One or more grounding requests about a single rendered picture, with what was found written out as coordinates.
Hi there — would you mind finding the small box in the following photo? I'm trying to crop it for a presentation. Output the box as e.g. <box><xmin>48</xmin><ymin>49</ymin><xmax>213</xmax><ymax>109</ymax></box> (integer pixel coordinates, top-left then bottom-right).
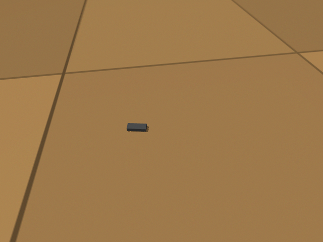
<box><xmin>127</xmin><ymin>123</ymin><xmax>147</xmax><ymax>132</ymax></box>

